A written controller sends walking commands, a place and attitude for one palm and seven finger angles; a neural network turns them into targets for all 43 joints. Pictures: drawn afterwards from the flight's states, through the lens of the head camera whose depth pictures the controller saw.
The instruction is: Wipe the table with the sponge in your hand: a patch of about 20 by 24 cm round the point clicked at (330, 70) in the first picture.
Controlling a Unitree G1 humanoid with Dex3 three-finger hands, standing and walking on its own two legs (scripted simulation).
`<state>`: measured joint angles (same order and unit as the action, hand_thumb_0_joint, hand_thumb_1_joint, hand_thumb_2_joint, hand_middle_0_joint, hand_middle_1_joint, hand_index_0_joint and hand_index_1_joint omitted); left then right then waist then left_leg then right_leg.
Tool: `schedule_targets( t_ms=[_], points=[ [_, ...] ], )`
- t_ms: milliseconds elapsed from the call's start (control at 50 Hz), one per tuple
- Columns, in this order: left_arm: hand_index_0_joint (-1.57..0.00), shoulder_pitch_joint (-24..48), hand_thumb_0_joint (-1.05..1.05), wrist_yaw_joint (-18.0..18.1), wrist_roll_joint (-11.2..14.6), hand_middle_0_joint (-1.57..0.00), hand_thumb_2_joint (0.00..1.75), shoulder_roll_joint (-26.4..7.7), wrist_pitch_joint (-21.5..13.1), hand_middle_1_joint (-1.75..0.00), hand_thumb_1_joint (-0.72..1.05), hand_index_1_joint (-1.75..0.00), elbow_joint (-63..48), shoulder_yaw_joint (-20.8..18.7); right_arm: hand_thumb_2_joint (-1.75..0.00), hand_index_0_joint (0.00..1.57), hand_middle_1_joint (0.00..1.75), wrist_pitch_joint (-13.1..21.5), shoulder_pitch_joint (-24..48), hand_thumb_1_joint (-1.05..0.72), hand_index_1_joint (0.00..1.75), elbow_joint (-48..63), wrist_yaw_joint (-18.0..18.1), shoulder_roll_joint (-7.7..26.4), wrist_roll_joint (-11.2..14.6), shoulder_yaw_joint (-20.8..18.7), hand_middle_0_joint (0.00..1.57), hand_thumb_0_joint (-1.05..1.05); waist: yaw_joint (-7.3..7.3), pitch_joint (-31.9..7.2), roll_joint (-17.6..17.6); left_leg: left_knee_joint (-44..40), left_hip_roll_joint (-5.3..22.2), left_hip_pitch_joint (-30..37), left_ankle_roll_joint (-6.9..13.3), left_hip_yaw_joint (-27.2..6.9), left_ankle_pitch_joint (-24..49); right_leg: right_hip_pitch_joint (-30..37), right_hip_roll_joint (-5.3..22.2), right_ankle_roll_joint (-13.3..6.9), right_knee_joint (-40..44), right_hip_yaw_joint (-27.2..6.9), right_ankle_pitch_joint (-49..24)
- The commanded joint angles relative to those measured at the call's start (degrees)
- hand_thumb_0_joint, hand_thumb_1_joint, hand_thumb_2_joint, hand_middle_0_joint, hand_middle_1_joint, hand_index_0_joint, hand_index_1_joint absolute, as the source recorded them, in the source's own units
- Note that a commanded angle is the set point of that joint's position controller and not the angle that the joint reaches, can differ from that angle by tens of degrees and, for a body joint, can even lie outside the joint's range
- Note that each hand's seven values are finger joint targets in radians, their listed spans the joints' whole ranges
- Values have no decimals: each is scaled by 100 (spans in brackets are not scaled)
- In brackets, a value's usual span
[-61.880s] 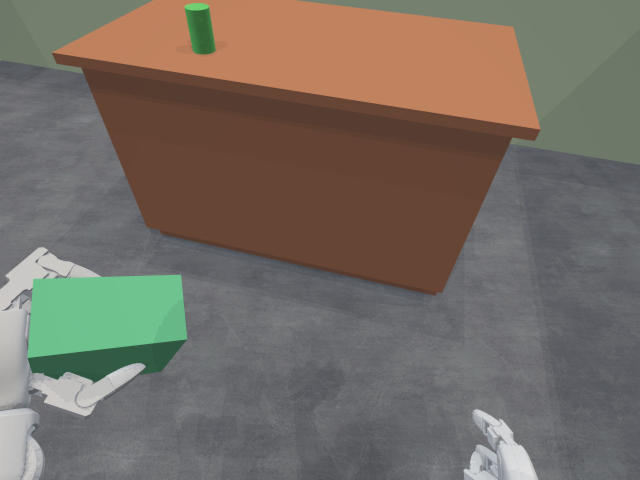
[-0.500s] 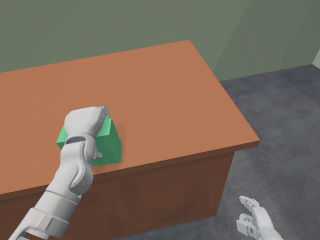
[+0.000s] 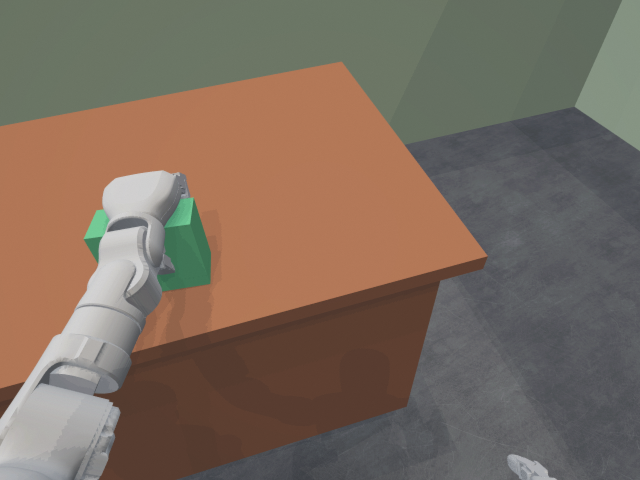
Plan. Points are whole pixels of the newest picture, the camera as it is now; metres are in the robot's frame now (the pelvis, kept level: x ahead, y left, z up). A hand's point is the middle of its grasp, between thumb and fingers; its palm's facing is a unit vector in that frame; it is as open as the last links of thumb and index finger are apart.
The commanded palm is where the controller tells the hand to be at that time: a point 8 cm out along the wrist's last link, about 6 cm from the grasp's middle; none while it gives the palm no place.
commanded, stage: wipe forward along the third lane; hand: left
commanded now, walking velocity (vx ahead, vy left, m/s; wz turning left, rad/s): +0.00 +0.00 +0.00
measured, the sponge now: (159, 257) +0.39 +0.27 +0.07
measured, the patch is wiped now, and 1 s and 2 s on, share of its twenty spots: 0.65 0.90 0.90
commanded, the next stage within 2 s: wipe back along the third lane in 0.84 s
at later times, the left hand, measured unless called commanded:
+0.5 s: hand (151, 201) +0.45 +0.28 +0.12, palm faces -0.08 +0.00 -1.00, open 10.5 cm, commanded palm +0.44 +0.28 +0.15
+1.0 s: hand (153, 178) +0.50 +0.30 +0.12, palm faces -0.11 +0.03 -0.99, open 10.5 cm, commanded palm +0.47 +0.29 +0.15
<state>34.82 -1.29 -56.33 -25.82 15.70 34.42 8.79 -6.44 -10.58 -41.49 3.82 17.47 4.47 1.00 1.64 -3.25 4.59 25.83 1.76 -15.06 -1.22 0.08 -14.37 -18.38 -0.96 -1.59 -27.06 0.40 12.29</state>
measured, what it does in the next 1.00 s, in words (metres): stands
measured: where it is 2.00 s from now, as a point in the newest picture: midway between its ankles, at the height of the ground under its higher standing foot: outside the picture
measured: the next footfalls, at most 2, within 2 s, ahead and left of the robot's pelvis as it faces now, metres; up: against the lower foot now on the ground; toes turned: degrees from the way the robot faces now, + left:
none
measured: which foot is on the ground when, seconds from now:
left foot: down 0.00-1.00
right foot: down 0.00-1.00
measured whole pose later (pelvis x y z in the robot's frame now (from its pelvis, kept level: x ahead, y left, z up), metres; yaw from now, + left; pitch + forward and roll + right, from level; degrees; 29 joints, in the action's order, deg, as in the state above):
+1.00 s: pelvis +0.03 +0.03 +0.00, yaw +0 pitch +12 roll -1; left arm 56.0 0.5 -60.1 -31.9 10.7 59.4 6.1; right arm -7.9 -15.9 -42.1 2.7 16.1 3.2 0.3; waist -3.4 -5.1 2.8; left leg 29.8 0.9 -24.3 0.6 0.6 -17.4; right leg -25.8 -0.1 0.5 -27.0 -0.2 13.1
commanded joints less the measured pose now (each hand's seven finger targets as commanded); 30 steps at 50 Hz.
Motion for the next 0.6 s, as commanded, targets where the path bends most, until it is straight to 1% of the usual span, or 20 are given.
schedule_targets(
  t_ms=[0, 60, 80, 100, 160, 180, 200, 220, 240, 260, 300, 320, 360, 380, 400, 460, 500, 520, 540, 580],
  points=[
    [-120, 1491, 0, 172, -175, -120, 130, -1400, -103, -160, 10, -160, 7, -570, -90, 20, 30, 250, 570, -90, 30, 769, 36, 638, -36, -244, 20, 0, 59, -1041, -844, -288, -357, -164, 333, 187, 431, 769, -49, -87, 521, -101, -437],
    [-120, 1684, 0, 222, -158, -120, 130, -1270, -140, -160, 10, -160, 239, -400, -90, 20, 30, 235, 442, -90, 30, 733, 36, 641, -30, -254, 20, 0, -59, -970, -923, -243, -353, -233, 354, 219, 408, 720, -40, -52, 517, -66, -482],
    [-120, 1806, 0, 237, -177, -120, 130, -1420, -135, -160, 10, -160, 381, -476, -90, 20, 30, 221, 430, -90, 30, 690, 43, 658, -25, -252, 20, 0, -81, -877, -938, -257, -349, -280, 355, 215, 297, 652, -42, -45, 547, -76, -324],
    [-120, 1970, 0, 242, -202, -120, 130, -1602, -173, -160, 10, -160, 419, -602, -90, 20, 30, 228, 412, -90, 30, 683, 50, 674, -27, -253, 20, 0, -56, -962, -802, -286, -346, -269, 349, 203, 319, 657, -42, -60, 555, -107, -311],
    [-120, 2113, 0, 264, -221, -120, 130, -1605, -219, -160, 10, -160, 716, -531, -90, 20, 30, 223, 289, -90, 30, 635, 59, 675, -30, -255, 20, 0, -138, -950, -940, -244, -342, -344, 369, 237, 285, 659, -28, -27, 552, -90, -312],
    [-120, 2241, 0, 267, -260, -120, 130, -1644, -250, -160, 10, -160, 781, -529, -90, 20, 30, 221, 239, -90, 30, 609, 56, 687, -32, -264, 20, 0, -172, -989, -855, -226, -340, -335, 362, 228, 334, 622, -37, -40, 523, -80, -375],
    [-120, 2200, 0, 266, -288, -120, 130, -1775, -289, -160, 10, -160, 769, -671, -90, 20, 30, 213, 214, -90, 30, 628, 46, 690, -38, -276, 20, 0, -93, -1163, -746, -244, -343, -306, 351, 204, 453, 695, -48, -71, 493, -84, -470],
    [-120, 2232, 0, 253, -310, -120, 130, -1621, -303, -160, 10, -160, 837, -492, -90, 20, 30, 206, 172, -90, 30, 639, 43, 673, -35, -268, 20, 0, -145, -1180, -735, -212, -341, -290, 359, 217, 517, 702, -41, -66, 450, -52, -585],
    [-120, 2241, 0, 256, -300, -120, 130, -1671, -304, -160, 10, -160, 966, -547, -90, 20, 30, 193, 144, -90, 30, 613, 41, 685, -38, -274, 20, 0, -159, -1124, -842, -198, -333, -315, 368, 222, 501, 683, -44, -57, 471, -54, -609],
    [-120, 2454, 0, 245, -310, -120, 130, -1630, -328, -160, 10, -160, 943, -444, -90, 20, 30, 192, 138, -90, 30, 623, 38, 691, -34, -264, 20, 0, -225, -1126, -783, -202, -332, -333, 368, 233, 431, 639, -33, -41, 492, -69, -557],
    [-120, 2569, 0, 241, -366, -120, 130, -1768, -379, -160, 10, -160, 1031, -561, -90, 20, 30, 183, 56, -90, 30, 606, 33, 704, -40, -282, 20, 0, -213, -1214, -701, -207, -331, -336, 355, 189, 559, 622, -52, -75, 464, -55, -661],
    [-120, 2587, 0, 264, -372, -120, 130, -1749, -386, -160, 10, -160, 1148, -543, -90, 20, 30, 180, -12, -90, 30, 573, 35, 708, -46, -292, 20, 0, -259, -1277, -794, -153, -318, -301, 372, 208, 623, 633, -50, -62, 411, -36, -758],
    [-120, 2691, 0, 260, -367, -120, 130, -1560, -416, -160, 10, -160, 1179, -387, -90, 20, 30, 176, -61, -90, 30, 581, 20, 699, -47, -292, 20, 0, -317, -1213, -735, -130, -312, -293, 367, 200, 674, 528, -56, -67, 411, -5, -855],
    [-120, 2738, 0, 273, -368, -120, 130, -1667, -425, -160, 10, -160, 1254, -469, -90, 20, 30, 168, -97, -90, 30, 550, 18, 712, -54, -300, 20, 0, -312, -1244, -797, -120, -307, -310, 372, 202, 689, 558, -51, -61, 414, -20, -893],
    [-120, 2814, 0, 274, -398, -120, 130, -1820, -465, -160, 10, -160, 1226, -603, -90, 20, 30, 162, -115, -90, 30, 543, 20, 729, -66, -314, 20, 0, -282, -1377, -685, -128, -304, -276, 359, 184, 854, 610, -56, -91, 386, -24, -1042],
    [-120, 2999, 0, 299, -405, -120, 130, -1464, -463, -160, 10, -160, 1309, -295, -90, 20, 30, 136, -177, -90, 30, 546, 2, 696, -61, -313, 20, 0, -391, -1295, -621, -83, -292, -251, 349, 180, 847, 407, -70, -88, 334, 54, -1014],
    [-120, 3202, 0, 300, -429, -120, 130, -1470, -460, -160, 10, -160, 1361, -294, -90, 20, 30, 135, -208, -90, 30, 527, 1, 700, -68, -315, 20, 0, -401, -1329, -568, -93, -270, -213, 338, 125, 973, 317, -85, -121, 323, 76, -1047],
    [-120, 3294, 0, 318, -458, -120, 130, -1462, -447, -160, 10, -160, 1440, -256, -90, 20, 30, 124, -285, -90, 30, 479, -4, 714, -70, -320, 20, 0, -455, -1340, -511, -46, -274, -175, 335, 121, 999, 251, -98, -123, 268, 91, -1048],
    [-120, 3381, 0, 334, -428, -120, 130, -1371, -430, -160, 10, -160, 1457, -204, -90, 20, 30, 124, -318, -90, 30, 474, -9, 708, -78, -334, 20, 0, -484, -1394, -632, -32, -265, -159, 343, 118, 1014, 248, -102, -109, 272, 108, -1058],
    [-120, 3486, 0, 358, -424, -120, 130, -1524, -406, -160, 10, -160, 1607, -311, -90, 20, 30, 124, -382, -90, 30, 426, -1, 730, -88, -340, 20, 0, -502, -1461, -687, -4, -263, -197, 345, 116, 1023, 269, -103, -102, 273, 81, -1102]
  ],
)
